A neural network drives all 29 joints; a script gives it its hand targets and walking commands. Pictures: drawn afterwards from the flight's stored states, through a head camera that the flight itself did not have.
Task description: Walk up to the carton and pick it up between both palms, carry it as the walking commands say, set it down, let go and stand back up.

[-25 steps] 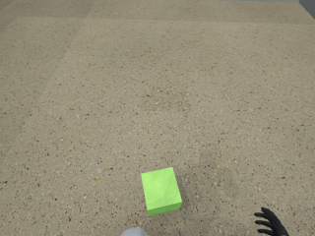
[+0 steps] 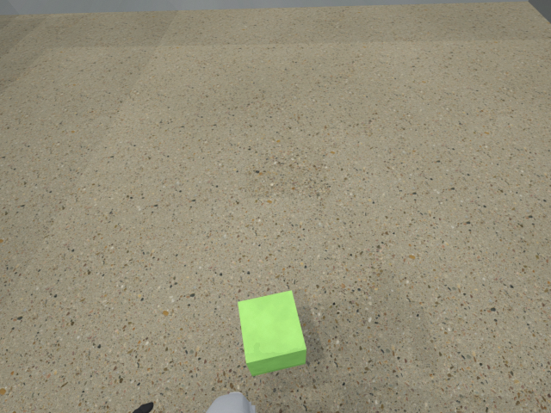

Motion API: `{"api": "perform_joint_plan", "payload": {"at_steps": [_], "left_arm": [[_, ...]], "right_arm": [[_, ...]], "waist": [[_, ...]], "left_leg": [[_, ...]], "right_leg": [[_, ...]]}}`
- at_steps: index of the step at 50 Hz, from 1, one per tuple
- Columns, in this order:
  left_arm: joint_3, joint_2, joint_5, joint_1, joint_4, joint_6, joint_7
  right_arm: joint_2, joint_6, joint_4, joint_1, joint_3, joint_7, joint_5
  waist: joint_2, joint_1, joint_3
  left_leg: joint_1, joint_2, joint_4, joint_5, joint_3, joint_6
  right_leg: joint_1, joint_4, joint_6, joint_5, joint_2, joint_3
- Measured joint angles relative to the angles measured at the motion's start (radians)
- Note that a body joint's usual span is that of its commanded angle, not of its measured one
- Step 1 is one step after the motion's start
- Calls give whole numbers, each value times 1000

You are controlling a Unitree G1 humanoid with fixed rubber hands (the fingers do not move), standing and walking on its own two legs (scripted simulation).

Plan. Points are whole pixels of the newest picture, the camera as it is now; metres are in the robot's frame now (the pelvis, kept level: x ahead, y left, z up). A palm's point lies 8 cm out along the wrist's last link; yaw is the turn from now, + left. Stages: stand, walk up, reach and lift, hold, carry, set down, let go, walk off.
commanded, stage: walk up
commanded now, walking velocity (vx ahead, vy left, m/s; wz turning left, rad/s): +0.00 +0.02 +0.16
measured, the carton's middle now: (272, 333) +0.43 +0.07 -0.68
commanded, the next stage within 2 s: none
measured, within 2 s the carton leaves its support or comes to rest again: neither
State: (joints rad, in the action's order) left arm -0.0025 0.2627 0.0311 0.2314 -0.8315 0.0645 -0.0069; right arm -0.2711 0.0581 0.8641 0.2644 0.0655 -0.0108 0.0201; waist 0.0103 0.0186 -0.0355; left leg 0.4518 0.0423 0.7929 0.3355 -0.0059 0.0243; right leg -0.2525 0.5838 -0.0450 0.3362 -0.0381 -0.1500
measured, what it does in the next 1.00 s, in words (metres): steps on the spot: left foot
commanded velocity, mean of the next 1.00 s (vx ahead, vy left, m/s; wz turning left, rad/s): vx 0.02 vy -0.06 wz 0.13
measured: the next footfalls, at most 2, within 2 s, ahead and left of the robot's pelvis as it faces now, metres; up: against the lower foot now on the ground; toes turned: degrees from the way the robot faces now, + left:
left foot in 0.58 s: +0.05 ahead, +0.19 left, +0.00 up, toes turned +4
right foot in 1.08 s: +0.06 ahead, -0.09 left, +0.00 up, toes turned -1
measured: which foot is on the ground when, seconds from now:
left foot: up 0.00-0.56, down 0.58-1.00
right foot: down 0.00-0.58, up 0.60-1.00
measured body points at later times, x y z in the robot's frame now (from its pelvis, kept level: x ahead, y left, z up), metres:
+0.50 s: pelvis +0.00 +0.04 +0.00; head +0.02 +0.02 +0.45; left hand +0.06 +0.30 -0.12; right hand +0.08 -0.23 -0.13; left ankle -0.02 +0.19 -0.69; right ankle -0.01 -0.07 -0.73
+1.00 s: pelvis +0.01 +0.04 +0.00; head +0.04 +0.08 +0.45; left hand +0.08 +0.30 -0.15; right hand +0.07 -0.24 -0.11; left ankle +0.01 +0.18 -0.73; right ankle +0.00 -0.08 -0.69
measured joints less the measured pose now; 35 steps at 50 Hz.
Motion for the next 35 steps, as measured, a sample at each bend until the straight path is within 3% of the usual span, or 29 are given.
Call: {"api": "perform_joint_plan", "payload": {"at_steps": [6, 13, 21, 24, 29, 35], "left_arm": [[0, -8, 0, 45, 1, -35, 17], [0, -29, 0, 56, 0, -45, 34], [0, -30, 0, 54, 0, -42, 37], [0, -31, 0, 47, 0, -35, 37], [0, -26, 0, 30, -1, -14, 27], [0, 18, 0, -14, 0, 22, 5]], "right_arm": [[0, 9, 0, -13, 0, 2, 0], [0, 32, 0, -17, 0, 8, 0], [-1, 37, -1, -22, 0, 16, 0], [-1, 29, -1, -27, 0, 18, 0], [2, -28, 1, -16, -3, 18, 0], [21, -44, 8, 39, -31, 9, 0]], "waist": [[-13, -4, 0], [-41, -11, 0], [-33, -12, 0], [-24, -12, 1], [-14, -11, 0], [33, -12, 0]], "left_leg": [[19, -10, 167, 1, -2, 0], [-4, -10, 217, 1, -2, 0], [-9, -10, 224, 1, 1, 0], [-22, -8, 150, 3, 0, 0], [-141, 0, -165, -13, 1, -3], [-135, 16, -186, -35, -37, -22]], "right_leg": [[15, -50, -12, -25, -27, -1], [15, -51, -12, -27, -35, -1], [16, -51, 8, -33, -46, -6], [18, -51, 27, -33, -56, -14], [8, 30, 56, 20, -53, -27], [-112, 310, 59, 71, 11, 6]]}}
